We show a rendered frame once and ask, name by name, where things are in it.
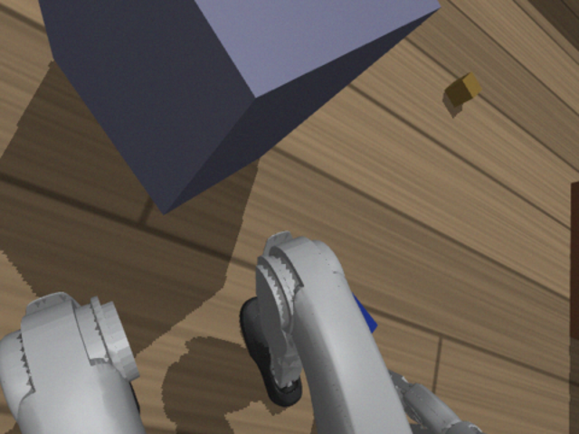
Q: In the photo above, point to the right robot foot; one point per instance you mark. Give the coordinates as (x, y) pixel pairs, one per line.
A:
(259, 351)

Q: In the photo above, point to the right robot hand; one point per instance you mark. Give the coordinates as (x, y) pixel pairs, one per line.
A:
(424, 407)

